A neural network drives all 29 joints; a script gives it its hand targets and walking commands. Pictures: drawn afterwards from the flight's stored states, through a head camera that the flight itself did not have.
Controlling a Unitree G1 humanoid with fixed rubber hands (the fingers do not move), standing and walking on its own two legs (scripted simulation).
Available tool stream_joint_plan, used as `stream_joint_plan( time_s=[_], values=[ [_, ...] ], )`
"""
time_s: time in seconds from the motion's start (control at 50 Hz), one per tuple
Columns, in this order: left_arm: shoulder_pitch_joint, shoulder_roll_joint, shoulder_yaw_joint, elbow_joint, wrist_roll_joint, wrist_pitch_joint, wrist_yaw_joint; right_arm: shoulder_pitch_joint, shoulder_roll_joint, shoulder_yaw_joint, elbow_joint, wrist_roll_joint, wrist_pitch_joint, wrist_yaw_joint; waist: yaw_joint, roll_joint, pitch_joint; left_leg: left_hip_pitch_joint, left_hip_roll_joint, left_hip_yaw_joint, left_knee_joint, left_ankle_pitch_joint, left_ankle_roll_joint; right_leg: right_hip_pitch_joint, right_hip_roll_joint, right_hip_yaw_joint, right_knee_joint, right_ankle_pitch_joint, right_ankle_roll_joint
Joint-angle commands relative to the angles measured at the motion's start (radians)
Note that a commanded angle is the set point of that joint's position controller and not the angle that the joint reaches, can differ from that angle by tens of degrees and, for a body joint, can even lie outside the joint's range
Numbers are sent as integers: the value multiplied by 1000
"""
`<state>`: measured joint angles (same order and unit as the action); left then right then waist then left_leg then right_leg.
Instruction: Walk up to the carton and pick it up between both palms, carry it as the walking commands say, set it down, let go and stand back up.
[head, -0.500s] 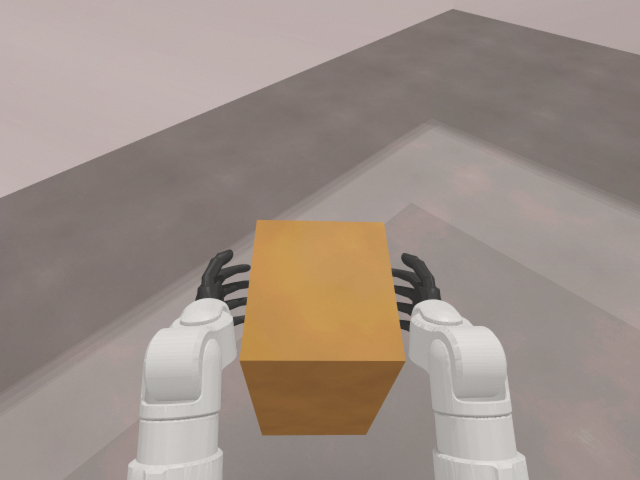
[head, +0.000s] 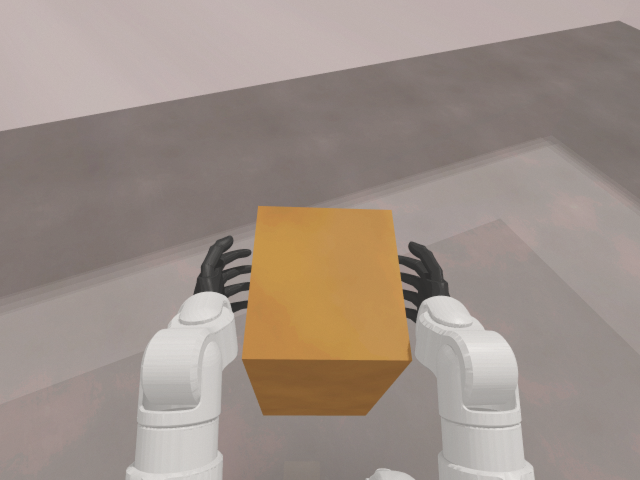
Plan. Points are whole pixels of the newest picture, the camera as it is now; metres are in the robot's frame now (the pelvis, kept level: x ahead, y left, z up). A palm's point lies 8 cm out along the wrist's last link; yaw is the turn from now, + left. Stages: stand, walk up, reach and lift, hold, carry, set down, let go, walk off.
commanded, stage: carry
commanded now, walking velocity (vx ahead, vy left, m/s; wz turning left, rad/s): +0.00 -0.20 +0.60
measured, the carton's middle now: (319, 325) +0.31 +0.00 +0.01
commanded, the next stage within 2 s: none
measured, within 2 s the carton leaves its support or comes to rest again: neither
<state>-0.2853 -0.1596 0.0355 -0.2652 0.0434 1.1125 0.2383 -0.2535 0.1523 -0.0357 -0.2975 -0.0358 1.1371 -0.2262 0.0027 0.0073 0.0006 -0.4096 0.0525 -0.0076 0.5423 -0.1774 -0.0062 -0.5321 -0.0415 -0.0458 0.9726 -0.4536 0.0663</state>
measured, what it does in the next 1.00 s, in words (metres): steps to the right, turning left: right foot, then left foot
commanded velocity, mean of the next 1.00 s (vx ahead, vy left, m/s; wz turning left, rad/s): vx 0.00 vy -0.12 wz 0.37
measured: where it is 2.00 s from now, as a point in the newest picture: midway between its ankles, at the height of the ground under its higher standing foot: outside the picture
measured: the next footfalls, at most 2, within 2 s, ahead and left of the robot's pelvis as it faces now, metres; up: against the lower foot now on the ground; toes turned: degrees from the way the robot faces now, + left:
right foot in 0.14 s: +0.04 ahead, -0.18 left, +0.00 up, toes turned +3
left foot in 0.46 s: -0.03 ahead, -0.03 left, +0.00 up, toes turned +27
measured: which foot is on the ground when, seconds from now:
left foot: down 0.00-0.16, up 0.18-0.44, down 0.46-0.86, up 0.88-1.00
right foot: up 0.00-0.12, down 0.14-0.46, up 0.48-0.82, down 0.84-1.00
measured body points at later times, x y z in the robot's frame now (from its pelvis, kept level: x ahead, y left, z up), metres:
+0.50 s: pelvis -0.04 -0.12 -0.01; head -0.05 -0.10 +0.43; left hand +0.21 +0.10 +0.07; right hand +0.29 -0.13 +0.08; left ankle -0.07 -0.05 -0.74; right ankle +0.00 -0.19 -0.73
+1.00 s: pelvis -0.05 -0.24 +0.00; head -0.04 -0.25 +0.45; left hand +0.16 +0.00 +0.09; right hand +0.27 -0.22 +0.08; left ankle -0.09 -0.12 -0.71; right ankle +0.03 -0.34 -0.73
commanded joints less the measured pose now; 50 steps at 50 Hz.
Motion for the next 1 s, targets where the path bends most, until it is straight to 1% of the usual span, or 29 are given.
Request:
stream_joint_plan(
  time_s=[0.0, 0.06, 0.08, 0.12, 0.14, 0.16, 0.18, 0.24, 0.36, 0.4, 0.42, 0.44, 0.46, 0.48, 0.5, 0.54, 0.58, 0.62, 0.64, 0.7, 0.72, 0.78, 0.8, 0.82, 0.84, 0.86, 0.94, 0.96, 0.98],
  values=[
    [-294, -1021, -517, -104, -256, -4, -112, -223, 915, 395, -74, 191, -27, 134, -40, 203, -384, 230, 208, -237, -207, 79, 70, 65, 46, -48, -112, 36, -5],
    [-221, -1036, -493, -52, -265, 14, -108, -286, 893, 401, -135, 199, -23, 119, -26, 274, -439, 243, 183, -248, -178, 10, 29, 166, 14, 22, -324, 0, -11],
    [-262, -1043, -507, -88, -272, 9, -112, -316, 895, 417, -183, 206, -32, 122, -27, 251, -438, 175, 158, -253, -186, -89, 20, 249, 68, -49, -411, 19, -14],
    [-201, -1009, -460, -42, -239, 32, -114, -283, 880, 444, -134, 204, 1, 117, -11, 46, -363, 11, 28, -141, -44, -239, -8, 381, -22, 20, -661, -29, -57],
    [-217, -981, -449, -27, -232, 41, -115, -279, 878, 436, -91, 182, 13, 111, -3, -139, -287, -172, -67, -47, 197, -261, -42, 434, -193, 218, -778, -70, -109],
    [-233, -994, -442, -10, -232, 37, -111, -275, 887, 422, -52, 169, 24, 104, 1, -302, -274, -294, -125, 78, 442, -473, -58, 368, -395, 396, -794, 119, -218],
    [-227, -978, -432, -13, -225, 36, -112, -283, 901, 443, -43, 191, 26, 111, 2, -217, -244, -251, -59, 76, 660, -462, -50, 266, -412, 300, -732, 154, -285],
    [-371, -1076, -448, -151, -261, -17, -140, -534, 1006, 529, -249, 287, -29, 134, -15, -133, -275, -223, -29, 88, 681, -303, -47, 336, -208, 10, -578, 376, -197],
    [-209, -980, -375, -33, -190, 6, -110, -409, 928, 500, -113, 258, -1, 115, 11, -251, -347, -61, -68, 188, 271, -333, -20, 392, -237, 2, -524, 335, -229],
    [-158, -960, -377, -13, -166, 16, -104, -328, 926, 470, -46, 245, 12, 121, -7, -131, -364, 23, -42, 178, 28, -173, 1, 413, -243, -22, -422, 555, -201],
    [-181, -966, -384, -25, -171, 6, -101, -328, 953, 488, -33, 258, 14, 132, -18, -164, -364, 139, -29, 167, -116, -75, 2, 346, -227, -40, -386, 575, -178],
    [-230, -974, -416, -32, -189, 17, -96, -280, 936, 418, 32, 223, 20, 131, -41, 30, -343, 283, 127, -47, -219, 83, 38, 187, -232, -45, -262, 544, -118],
    [-231, -994, -435, -23, -194, 23, -88, -266, 920, 403, 29, 220, 13, 131, -35, 325, -369, 511, 406, -394, -93, 797, 136, -138, -105, -122, -73, 29, -22],
    [-356, -1043, -514, -96, -246, 6, -102, -338, 955, 409, -33, 231, -19, 142, -24, 367, -432, 556, 417, -459, -47, 1102, 195, -197, -55, -15, 58, -147, 3],
    [-362, -1084, -503, -67, -255, -10, -107, -403, 975, 408, -103, 245, -38, 142, -18, 197, -458, 564, 375, -329, -34, 1002, 189, -197, -59, 34, 127, -102, -2],
    [-330, -1069, -495, -79, -255, -19, -115, -353, 961, 413, -107, 236, -44, 145, -28, 58, -376, 407, 313, -253, -75, 621, 170, -173, -63, 75, 188, -37, -2],
    [-354, -1096, -527, -132, -298, -34, -126, -350, 970, 406, -137, 229, -59, 142, -27, 62, -421, 401, 219, -133, -51, 495, 124, -133, -52, 44, 121, 48, 8],
    [-352, -1071, -540, -115, -290, -30, -119, -343, 938, 398, -140, 225, -62, 141, -30, 146, -425, 378, 212, -177, -104, 285, 97, -89, -2, 7, 82, 62, 16],
    [-324, -1049, -515, -133, -291, -29, -118, -287, 937, 390, -117, 214, -55, 130, -33, 106, -400, 299, 214, -218, -141, 216, 110, -67, -16, 16, 53, 44, 15],
    [-261, -1038, -518, -105, -289, -13, -115, -270, 883, 397, -154, 202, -50, 124, -20, 176, -447, 261, 190, -136, -117, 217, 82, 42, 7, -27, -126, 73, 2],
    [-271, -1012, -525, -83, -280, -4, -118, -238, 878, 383, -84, 180, -45, 128, -27, 268, -416, 235, 167, -131, -132, 70, 76, 98, 12, -37, -208, 54, -3],
    [-296, -1032, -522, -111, -296, -15, -134, -313, 911, 430, -141, 202, -56, 121, -1, 99, -419, 175, 124, -144, -73, 47, 50, 282, 54, -79, -569, 132, -18],
    [-239, -1011, -482, -65, -280, -4, -128, -245, 902, 417, -87, 199, -44, 112, 1, 17, -453, 142, 77, -97, 15, 35, 26, 376, -35, 26, -643, 191, -32],
    [-267, -998, -490, -102, -284, 0, -137, -291, 922, 428, -110, 198, -42, 108, -4, -115, -446, -41, 6, -18, 178, -93, -20, 485, -230, 229, -618, 595, -76],
    [-225, -994, -479, -6, -250, 3, -130, -256, 904, 425, -36, 180, -30, 109, -7, -255, -436, -131, -34, 44, 176, -354, -42, 523, -345, 284, -570, 883, -150],
    [-238, -1010, -469, -39, -255, -18, -130, -280, 928, 458, -64, 219, -32, 118, -5, -230, -428, -101, -30, 52, 272, -441, -45, 423, -368, 282, -536, 1004, -213],
    [-273, -1010, -428, -86, -214, -35, -136, -439, 1000, 526, -123, 283, -45, 136, -5, -197, -377, 16, -40, 99, 200, -246, -25, 326, -230, 112, -568, 450, -119],
    [-245, -999, -393, -68, -211, -34, -135, -461, 999, 546, -147, 308, -43, 129, -12, -262, -376, 26, -31, 87, 86, -194, -35, 376, -195, 87, -548, 463, -107],
    [-215, -973, -384, -57, -194, -26, -126, -393, 964, 517, -105, 280, -32, 122, -17, -205, -355, 75, -49, 119, 38, -119, -34, 296, -200, 89, -536, 495, -100]
  ],
)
